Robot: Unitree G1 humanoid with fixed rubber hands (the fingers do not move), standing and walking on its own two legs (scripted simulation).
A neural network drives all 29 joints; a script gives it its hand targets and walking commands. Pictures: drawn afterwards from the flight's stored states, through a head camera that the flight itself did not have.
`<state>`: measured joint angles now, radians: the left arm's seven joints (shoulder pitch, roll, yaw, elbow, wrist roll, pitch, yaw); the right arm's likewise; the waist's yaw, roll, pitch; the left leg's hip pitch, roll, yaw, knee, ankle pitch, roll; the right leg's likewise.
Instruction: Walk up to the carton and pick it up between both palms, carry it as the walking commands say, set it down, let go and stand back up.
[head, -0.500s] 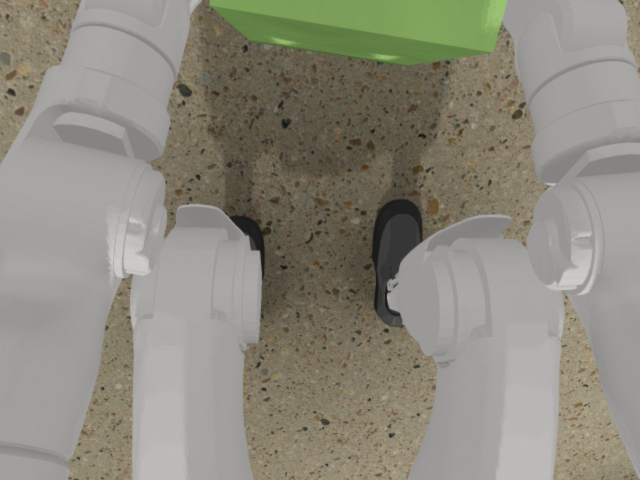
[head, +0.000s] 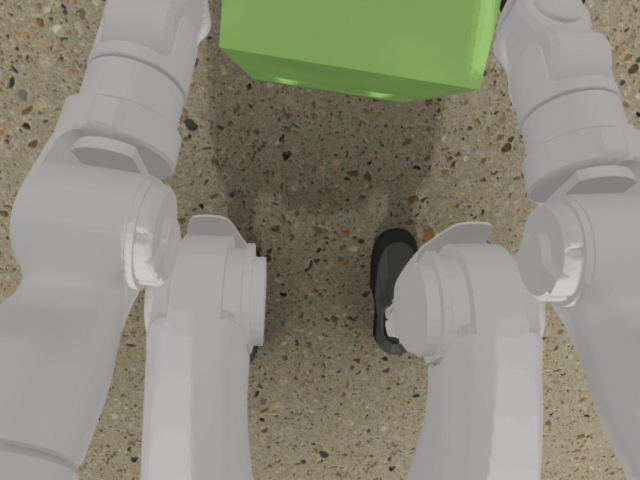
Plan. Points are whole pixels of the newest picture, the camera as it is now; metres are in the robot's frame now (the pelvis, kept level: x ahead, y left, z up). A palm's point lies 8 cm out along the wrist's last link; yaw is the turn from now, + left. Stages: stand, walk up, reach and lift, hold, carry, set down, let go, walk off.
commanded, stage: reach and lift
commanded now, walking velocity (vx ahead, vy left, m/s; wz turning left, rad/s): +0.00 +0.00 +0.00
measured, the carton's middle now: out of the picture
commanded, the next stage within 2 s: none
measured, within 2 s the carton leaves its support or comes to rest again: leaves its support in 0.32 s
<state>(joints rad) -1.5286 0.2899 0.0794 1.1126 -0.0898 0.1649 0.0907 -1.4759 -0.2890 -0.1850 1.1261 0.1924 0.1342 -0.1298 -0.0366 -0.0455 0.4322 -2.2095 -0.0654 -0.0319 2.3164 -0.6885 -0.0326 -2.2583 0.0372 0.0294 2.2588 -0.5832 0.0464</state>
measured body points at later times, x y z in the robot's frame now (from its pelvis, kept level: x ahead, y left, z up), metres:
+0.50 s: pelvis -0.02 +0.00 +0.02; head +0.35 +0.01 +0.26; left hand +0.57 +0.14 -0.14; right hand +0.54 -0.16 -0.14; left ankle +0.09 +0.12 -0.32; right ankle +0.11 -0.13 -0.32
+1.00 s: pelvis -0.02 +0.00 +0.06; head +0.35 +0.00 +0.29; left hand +0.56 +0.13 -0.09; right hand +0.54 -0.17 -0.10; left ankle +0.09 +0.12 -0.32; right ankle +0.11 -0.13 -0.32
